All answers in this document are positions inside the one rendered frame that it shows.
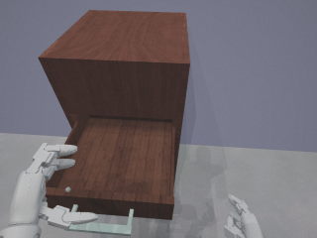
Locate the left robot hand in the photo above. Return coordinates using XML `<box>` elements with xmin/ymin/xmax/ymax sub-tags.
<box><xmin>8</xmin><ymin>143</ymin><xmax>99</xmax><ymax>230</ymax></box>

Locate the cabinet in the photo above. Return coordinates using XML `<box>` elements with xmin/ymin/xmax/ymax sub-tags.
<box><xmin>38</xmin><ymin>10</ymin><xmax>190</xmax><ymax>185</ymax></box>

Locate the right robot hand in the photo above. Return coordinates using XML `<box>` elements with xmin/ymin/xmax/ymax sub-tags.
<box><xmin>224</xmin><ymin>194</ymin><xmax>264</xmax><ymax>238</ymax></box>

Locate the handle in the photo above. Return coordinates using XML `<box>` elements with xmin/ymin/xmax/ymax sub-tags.
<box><xmin>64</xmin><ymin>204</ymin><xmax>134</xmax><ymax>236</ymax></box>

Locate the robot left forearm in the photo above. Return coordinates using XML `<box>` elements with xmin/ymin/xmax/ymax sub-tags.
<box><xmin>0</xmin><ymin>223</ymin><xmax>42</xmax><ymax>238</ymax></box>

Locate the drawer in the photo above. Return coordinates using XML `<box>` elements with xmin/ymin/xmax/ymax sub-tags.
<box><xmin>45</xmin><ymin>114</ymin><xmax>175</xmax><ymax>220</ymax></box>

